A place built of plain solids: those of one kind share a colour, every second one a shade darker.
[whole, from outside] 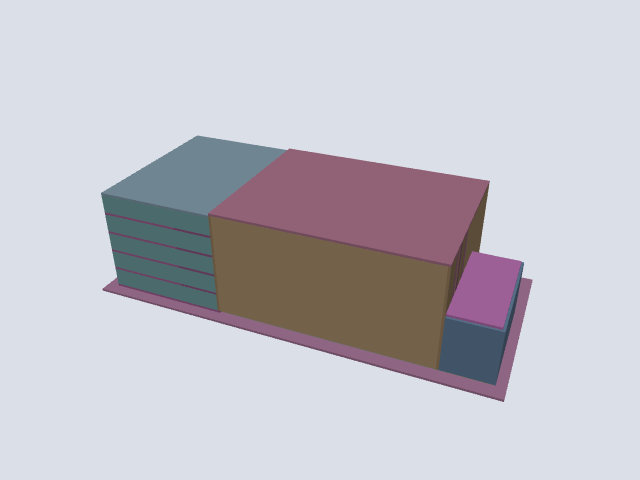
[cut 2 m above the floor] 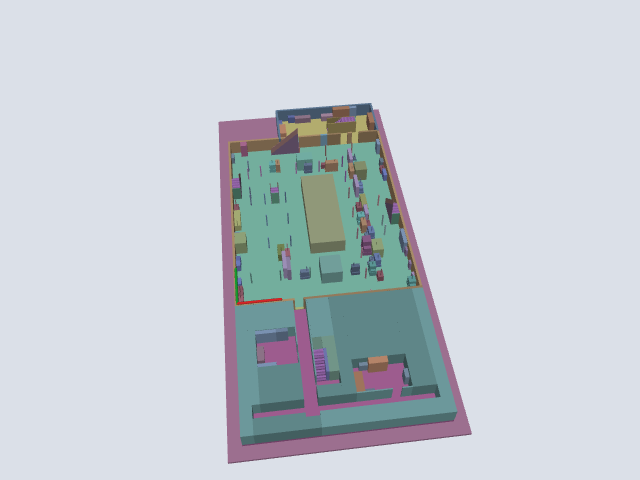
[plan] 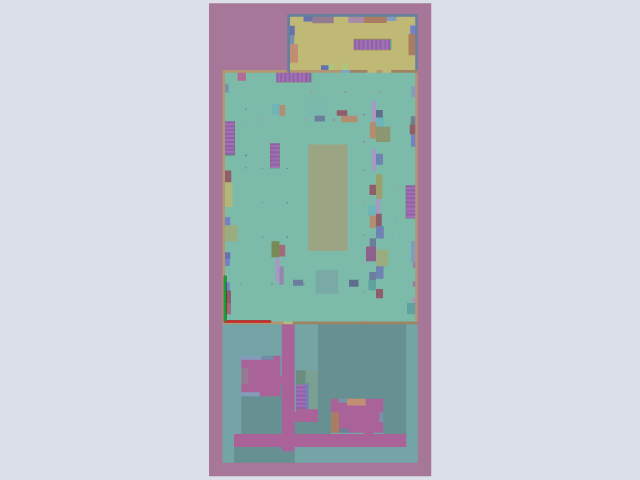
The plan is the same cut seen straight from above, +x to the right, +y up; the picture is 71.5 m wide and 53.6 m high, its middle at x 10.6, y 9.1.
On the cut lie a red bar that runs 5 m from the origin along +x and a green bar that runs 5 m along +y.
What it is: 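The inside of a sea-going cargo motor ship; the engine room, the machinery rooms across one end of it and the crew's accommodation across the other; there is no window anywhere; the ship lies still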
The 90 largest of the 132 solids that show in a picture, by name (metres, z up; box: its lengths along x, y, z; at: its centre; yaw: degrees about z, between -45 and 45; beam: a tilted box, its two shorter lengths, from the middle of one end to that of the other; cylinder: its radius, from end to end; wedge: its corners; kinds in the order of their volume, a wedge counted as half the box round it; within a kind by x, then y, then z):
{
 "wall_house_1": {"box": [1.3, 15.48, 2.41], "at": [0.35, -8.04, 1.2]},
 "wall_house_2": {"box": [0.81, 12.27, 2.41], "at": [1.4, -6.44, 1.2]},
 "wall_house_3": {"box": [5.34, 1.77, 2.41], "at": [3.67, -14.89, 1.2]},
 "wall_house_4": {"box": [4.39, 4.21, 2.41], "at": [4.0, -10.46, 1.2]},
 "wall_house_5": {"box": [4.39, 3.52, 2.41], "at": [4.0, -2.06, 1.2]},
 "wall_house_6": {"box": [0.14, 5.48, 2.41], "at": [6.26, -9.83, 1.2]},
 "wall_house_7": {"box": [0.14, 5.79, 2.41], "at": [6.26, -3.2, 1.2]},
 "wall_house_8": {"box": [1.45, 1.3, 2.41], "at": [7.06, -15.13, 1.2]},
 "wall_house_9": {"box": [0.14, 9.82, 2.41], "at": [7.86, -5.21, 1.2]},
 "wall_house_10": {"box": [2.46, 1.35, 2.41], "at": [9.15, -11.89, 1.2]},
 "wall_house_11": {"box": [2.46, 5.14, 2.41], "at": [9.15, -2.87, 1.2]},
 "wall_house_12": {"box": [1.44, 12.27, 2.41], "at": [11.1, -6.44, 1.2]},
 "wall_house_13": {"box": [3.76, 0.14, 2.41], "at": [13.7, -12.5, 1.2]},
 "wall_house_14": {"box": [12.45, 1.77, 2.41], "at": [14.01, -14.89, 1.2]},
 "wall_house_15": {"box": [5.85, 8.33, 2.41], "at": [14.74, -4.47, 1.2]},
 "wall_house_16": {"box": [2.57, 12.27, 2.41], "at": [18.95, -6.44, 1.2]},
 "wall_house_17": {"box": [1.3, 15.48, 2.41], "at": [20.88, -8.04, 1.2]},
 "wall_house_18": {"box": [1.3, 15.48, 2.41], "at": [20.88, -8.04, 3.91]},
 "wall_house_19": {"box": [1.3, 15.48, 2.41], "at": [20.88, -8.04, 6.62]},
 "wall_house_20": {"box": [1.3, 15.48, 2.41], "at": [20.88, -8.04, 9.32]},
 "wall_house_21": {"box": [1.3, 15.48, 2.41], "at": [20.88, -8.04, 12.03]},
 "floor_house_1": {"box": [21.83, 4.56, 0.3], "at": [10.62, -13.5, 2.56]},
 "floor_house_2": {"box": [21.83, 4.56, 0.3], "at": [10.62, -13.5, 5.26]},
 "floor_house_3": {"box": [21.83, 4.56, 0.3], "at": [10.62, -13.5, 7.97]},
 "floor_house_4": {"box": [21.83, 4.56, 0.3], "at": [10.62, -13.5, 10.67]},
 "floor_house_5": {"box": [21.83, 15.78, 0.3], "at": [10.62, -7.89, -0.15]},
 "floor_house_6": {"box": [21.83, 5.14, 0.3], "at": [10.62, -2.87, 2.56]},
 "floor_house_7": {"box": [21.83, 5.14, 0.3], "at": [10.62, -2.87, 5.26]},
 "floor_house_8": {"box": [21.83, 5.14, 0.3], "at": [10.62, -2.87, 7.97]},
 "floor_house_9": {"box": [21.83, 5.14, 0.3], "at": [10.62, -2.87, 10.67]},
 "floor_house_10": {"box": [11.15, 5.78, 0.3], "at": [15.96, -8.33, 2.56]},
 "floor_house_11": {"box": [11.15, 5.78, 0.3], "at": [15.96, -8.33, 5.26]},
 "floor_house_12": {"box": [11.15, 5.78, 0.3], "at": [15.96, -8.33, 7.97]},
 "floor_house_13": {"box": [11.15, 5.78, 0.3], "at": [15.96, -8.33, 10.67]},
 "floor_site_1": {"box": [24.83, 52.81, 0.3], "at": [10.62, 9.12, -0.45]},
 "wall_bay_1": {"box": [0.3, 27.78, 13.53], "at": [-0.15, 13.89, 6.76]},
 "wall_bay_2": {"box": [6.86, 0.3, 13.53], "at": [3.13, -0.15, 6.76]},
 "wall_bay_3": {"box": [13.25, 0.3, 13.53], "at": [6.33, 27.93, 6.76]},
 "wall_bay_4": {"box": [13.97, 0.3, 13.53], "at": [14.54, -0.15, 6.76]},
 "wall_bay_5": {"box": [1.96, 0.3, 13.53], "at": [14.93, 27.93, 6.76]},
 "wall_bay_6": {"box": [0.67, 0.3, 13.53], "at": [17.23, 27.93, 6.76]},
 "wall_bay_7": {"box": [2.96, 0.3, 13.53], "at": [20.05, 27.93, 6.76]},
 "wall_bay_8": {"box": [0.3, 27.78, 13.53], "at": [21.38, 13.89, 6.76]},
 "roof_bay_1": {"box": [21.83, 28.38, 0.3], "at": [10.62, 13.89, 13.68]},
 "floor_bay_1": {"box": [21.23, 27.78, 0.3], "at": [10.62, 13.89, -0.15]},
 "engine_1": {"box": [4.37, 11.91, 2.98], "at": [11.47, 13.81, 1.49]},
 "roof_house_1": {"box": [21.83, 15.48, 0.3], "at": [10.62, -8.04, 13.38]},
 "wall_annex_1": {"box": [0.3, 6.25, 7.22], "at": [7.09, 30.91, 3.61]},
 "wall_annex_2": {"box": [14.59, 0.3, 7.22], "at": [14.23, 34.18, 3.61]},
 "wall_annex_3": {"box": [0.3, 6.25, 7.22], "at": [21.38, 30.91, 3.61]},
 "floor_annex_ground_1": {"box": [13.99, 6.25, 0.3], "at": [14.23, 30.91, -0.15]},
 "roof_annex_1": {"box": [13.99, 6.25, 0.3], "at": [14.23, 30.91, 7.37]},
 "rack_1": {"box": [0.9, 2.05, 2.29], "at": [7.69, 29.93, 1.15]},
 "rack_2": {"box": [0.9, 2.31, 2.16], "at": [12.27, -11.28, 1.08]},
 "rack_3": {"box": [2.1, 0.76, 2.12], "at": [14.66, -9.01, 1.06]},
 "rack_4": {"box": [2.54, 0.71, 2.12], "at": [16.79, 33.68, 1.06]},
 "rack_5": {"box": [0.74, 2.38, 2.39], "at": [20.86, 30.92, 1.2]},
 "boiler_1": {"box": [2.54, 2.65, 2.99], "at": [11.36, 4.42, 1.5]},
 "wall_trunk_plug_1": {"box": [1.06, 1.58, 2.41], "at": [8.45, -6.23, 1.2]},
 "wall_trunk_plug_2": {"box": [1.06, 4.35, 2.41], "at": [9.85, -7.62, 1.2]},
 "wall_trunk_spine_1": {"box": [0.34, 2.85, 13.23], "at": [9.15, -8.33, 6.62]},
 "settler_1": {"box": [2.18, 1.52, 3.76], "at": [10.18, 23.73, 1.88]},
 "starter_1": {"box": [0.47, 2.76, 1.98], "at": [5.86, 5.78, 0.99]},
 "starter_2": {"box": [0.46, 2.08, 2.01], "at": [6.32, 5.14, 1.0]},
 "starter_3": {"box": [0.46, 2.4, 2.06], "at": [16.63, 18.03, 1.03]},
 "starter_4": {"box": [0.46, 2.33, 2.03], "at": [16.63, 23.43, 1.01]},
 "starter_5": {"box": [0.46, 1.66, 1.9], "at": [17.09, 12.87, 0.95]},
 "tank_1": {"box": [1.42, 1.81, 2.16], "at": [0.71, 9.85, 1.08]},
 "tank_2": {"box": [1.35, 1.82, 1.62], "at": [17.53, 7.09, 0.81]},
 "wall_bay_lintel_1": {"box": [1.0, 0.3, 7.87], "at": [13.45, 27.93, 9.59]},
 "wall_bay_lintel_2": {"box": [1.0, 0.3, 11.48], "at": [16.4, 27.93, 7.79]},
 "wall_bay_lintel_3": {"box": [1.0, 0.3, 11.48], "at": [18.07, 27.93, 7.79]},
 "lockers_1": {"box": [2.06, 0.47, 1.9], "at": [2.84, -8.12, 0.95]},
 "lockers_2": {"box": [2.27, 0.45, 1.92], "at": [2.94, -4.04, 0.96]},
 "lockers_3": {"box": [1.33, 0.46, 1.94], "at": [4.74, -4.05, 0.97]},
 "lockers_4": {"box": [0.46, 2.38, 1.94], "at": [21.0, 7.81, 0.97]},
 "incinerator_1": {"box": [1.59, 1.69, 2.26], "at": [17.65, 20.89, 1.13]},
 "wall_stair_1": {"box": [4.11, 0.1, 6.06], "at": [16.4, 30.3, 2.98]},
 "wall_stair_2": {"box": [4.11, 0.1, 6.06], "at": [16.4, 31.51, 2.98]},
 "heater_1": {"box": [1.77, 0.69, 1.48], "at": [13.88, 22.61, 0.86]},
 "heater_2": {"box": [0.61, 1.74, 1.32], "at": [16.5, 21.35, 0.78]},
 "heater_3": {"box": [0.64, 1.35, 1.38], "at": [16.51, 11.12, 0.81]},
 "cooler_1": {"box": [0.82, 2.76, 0.98], "at": [0.41, 14.16, 0.49]},
 "cooler_2": {"box": [0.73, 2.72, 1.08], "at": [17.22, 15.06, 0.54]},
 "bench_1": {"box": [0.79, 1.82, 0.9], "at": [2.2, -6.1, 0.45]},
 "bench_2": {"box": [2.39, 0.73, 0.89], "at": [10.95, 33.67, 0.45]},
 "bench_3": {"box": [1.75, 0.71, 0.9], "at": [14.64, 33.68, 0.45]},
 "airbottle_1": {"box": [0.93, 0.9, 2.23], "at": [1.86, 27.33, 1.11]},
 "evaporator_1": {"box": [1.06, 1.06, 1.44], "at": [16.3, 7.81, 1.28]},
 "hydrophore_1": {"box": [0.88, 1.73, 1.04], "at": [5.63, 8.06, 0.64]}
}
